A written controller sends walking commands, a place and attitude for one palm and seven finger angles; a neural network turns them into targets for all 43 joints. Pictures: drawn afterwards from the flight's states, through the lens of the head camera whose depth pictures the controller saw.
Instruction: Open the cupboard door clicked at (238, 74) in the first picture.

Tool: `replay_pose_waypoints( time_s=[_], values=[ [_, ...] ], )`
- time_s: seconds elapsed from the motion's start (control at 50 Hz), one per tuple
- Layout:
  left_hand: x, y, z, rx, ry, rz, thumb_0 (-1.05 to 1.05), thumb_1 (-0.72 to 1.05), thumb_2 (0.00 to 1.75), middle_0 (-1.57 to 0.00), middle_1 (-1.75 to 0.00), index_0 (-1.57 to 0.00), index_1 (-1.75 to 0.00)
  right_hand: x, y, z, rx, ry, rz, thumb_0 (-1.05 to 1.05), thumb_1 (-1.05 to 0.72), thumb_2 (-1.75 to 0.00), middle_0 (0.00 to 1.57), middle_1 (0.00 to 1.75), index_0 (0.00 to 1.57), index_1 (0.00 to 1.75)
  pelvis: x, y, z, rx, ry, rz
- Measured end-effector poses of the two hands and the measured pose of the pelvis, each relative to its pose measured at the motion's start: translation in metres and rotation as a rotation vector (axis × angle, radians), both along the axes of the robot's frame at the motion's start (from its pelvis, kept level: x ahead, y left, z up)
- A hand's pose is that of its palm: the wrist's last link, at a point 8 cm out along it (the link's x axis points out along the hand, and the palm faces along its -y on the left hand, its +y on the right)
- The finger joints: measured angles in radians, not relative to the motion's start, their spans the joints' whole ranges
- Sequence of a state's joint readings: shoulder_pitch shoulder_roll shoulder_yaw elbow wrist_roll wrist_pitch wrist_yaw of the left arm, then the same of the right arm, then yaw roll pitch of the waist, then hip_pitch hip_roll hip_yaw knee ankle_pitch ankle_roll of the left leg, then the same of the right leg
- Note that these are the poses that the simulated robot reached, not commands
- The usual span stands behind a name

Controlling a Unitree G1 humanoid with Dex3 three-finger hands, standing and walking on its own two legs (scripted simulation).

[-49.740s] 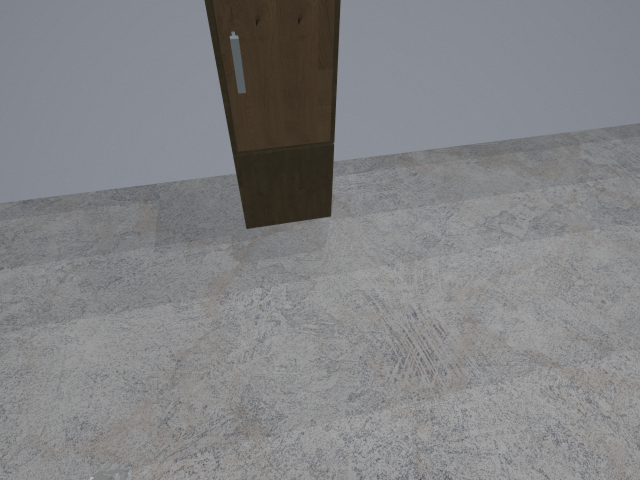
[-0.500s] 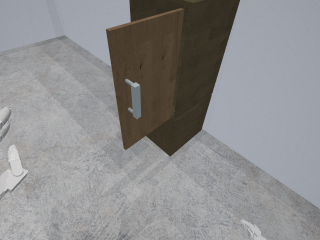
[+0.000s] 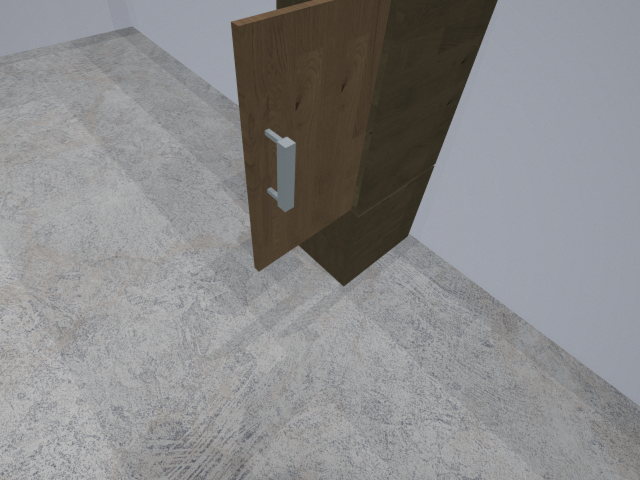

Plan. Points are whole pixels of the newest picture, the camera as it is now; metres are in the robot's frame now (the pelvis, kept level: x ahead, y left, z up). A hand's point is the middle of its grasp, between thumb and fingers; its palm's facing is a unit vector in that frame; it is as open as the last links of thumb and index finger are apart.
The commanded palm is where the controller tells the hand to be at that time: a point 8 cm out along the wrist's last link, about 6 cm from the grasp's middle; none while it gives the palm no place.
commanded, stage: let the arm hang, fingers relaxed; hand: left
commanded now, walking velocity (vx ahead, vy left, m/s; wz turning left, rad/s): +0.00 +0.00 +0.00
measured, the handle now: (278, 171) +0.64 +0.12 -0.02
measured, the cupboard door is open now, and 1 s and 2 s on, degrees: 91 91 91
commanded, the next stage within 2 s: look to check the result in 0.74 s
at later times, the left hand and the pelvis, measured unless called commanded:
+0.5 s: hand out of the picture +0.05 +0.22 -0.16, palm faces +0.00 -0.95 -0.30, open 7.4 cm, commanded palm none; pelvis +0.01 +0.00 +0.00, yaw +0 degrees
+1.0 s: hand out of the picture +0.09 +0.22 -0.15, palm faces -0.02 -0.95 -0.31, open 7.4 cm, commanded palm none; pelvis +0.03 -0.01 +0.01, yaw -1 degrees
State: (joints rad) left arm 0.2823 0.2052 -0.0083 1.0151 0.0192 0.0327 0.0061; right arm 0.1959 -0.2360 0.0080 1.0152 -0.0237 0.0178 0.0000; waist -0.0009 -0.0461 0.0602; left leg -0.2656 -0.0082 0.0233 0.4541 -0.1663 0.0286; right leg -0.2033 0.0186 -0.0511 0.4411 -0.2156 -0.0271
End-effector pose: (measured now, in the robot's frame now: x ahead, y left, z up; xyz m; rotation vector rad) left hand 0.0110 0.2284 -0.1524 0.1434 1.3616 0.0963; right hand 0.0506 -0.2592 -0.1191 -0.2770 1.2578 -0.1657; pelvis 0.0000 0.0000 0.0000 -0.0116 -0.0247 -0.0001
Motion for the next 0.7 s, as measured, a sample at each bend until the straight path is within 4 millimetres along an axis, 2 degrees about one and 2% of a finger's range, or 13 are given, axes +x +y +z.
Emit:
replay_pose_waypoints(
  time_s=[0.06, 0.12, 0.18, 0.24, 0.34, 0.56, 0.64, 0.7],
  values=[
    [-0.036, 0.008, 0.002, 0.017, 0.1, 0.035, 0.01, 0.97, 0.89, -0.21, -0.3, -0.21, -0.3, -0.03, -0.001, -0.004, -0.001, 0.105, -0.025, 0.01, -0.91, -0.9, 0.2, 0.3, 0.2, 0.3, 0.001, 0.0, 0.002, -0.003, 0.0, 0.006],
    [-0.061, 0.019, 0.009, 0.051, 0.169, 0.057, 0.01, 0.95, 0.89, -0.2, -0.3, -0.21, -0.3, -0.051, 0.002, -0.009, 0.012, 0.17, -0.048, 0.01, -0.91, -0.9, 0.2, 0.3, 0.2, 0.3, 0.001, 0.0, 0.002, -0.003, -0.002, 0.007],
    [-0.071, 0.029, 0.016, 0.089, 0.203, 0.066, 0.01, 0.93, 0.9, -0.2, -0.3, -0.21, -0.3, -0.062, 0.007, -0.014, 0.032, 0.201, -0.064, 0.01, -0.91, -0.9, 0.2, 0.3, 0.2, 0.3, 0.002, 0.001, 0.003, -0.001, -0.005, 0.007],
    [-0.068, 0.037, 0.021, 0.12, 0.199, 0.064, 0.01, 0.92, 0.9, -0.2, -0.3, -0.2, -0.3, -0.064, 0.011, -0.018, 0.054, 0.203, -0.072, 0.01, -0.91, -0.9, 0.2, 0.3, 0.2, 0.3, 0.002, 0.001, 0.003, 0.002, -0.007, 0.004],
    [-0.038, 0.044, 0.026, 0.151, 0.123, 0.047, 0.01, 0.91, 0.9, -0.2, -0.3, -0.2, -0.3, -0.053, 0.017, -0.025, 0.084, 0.166, -0.073, 0.01, -0.91, -0.9, 0.21, 0.3, 0.2, 0.3, 0.004, 0.0, 0.003, 0.006, -0.012, 0.0],
    [0.058, 0.031, 0.03, 0.131, -0.114, -0.022, 0.0, 0.91, 0.9, -0.2, -0.3, -0.2, -0.3, -0.007, 0.007, -0.019, 0.078, 0.039, -0.059, 0.01, -0.91, -0.9, 0.21, 0.3, 0.2, 0.3, 0.011, -0.003, 0.005, 0.011, -0.018, -0.006],
    [0.08, 0.026, 0.031, 0.118, -0.159, -0.038, 0.0, 0.9, 0.9, -0.2, -0.3, -0.2, -0.3, 0.004, -0.001, -0.014, 0.058, 0.016, -0.055, 0.01, -0.91, -0.9, 0.21, 0.3, 0.2, 0.3, 0.015, -0.005, 0.006, 0.011, -0.017, -0.007],
    [0.089, 0.024, 0.032, 0.114, -0.171, -0.045, 0.0, 0.9, 0.9, -0.2, -0.3, -0.2, -0.3, 0.009, -0.007, -0.011, 0.043, 0.009, -0.054, 0.01, -0.91, -0.9, 0.21, 0.3, 0.2, 0.3, 0.018, -0.006, 0.006, 0.011, -0.016, -0.008]
  ],
)
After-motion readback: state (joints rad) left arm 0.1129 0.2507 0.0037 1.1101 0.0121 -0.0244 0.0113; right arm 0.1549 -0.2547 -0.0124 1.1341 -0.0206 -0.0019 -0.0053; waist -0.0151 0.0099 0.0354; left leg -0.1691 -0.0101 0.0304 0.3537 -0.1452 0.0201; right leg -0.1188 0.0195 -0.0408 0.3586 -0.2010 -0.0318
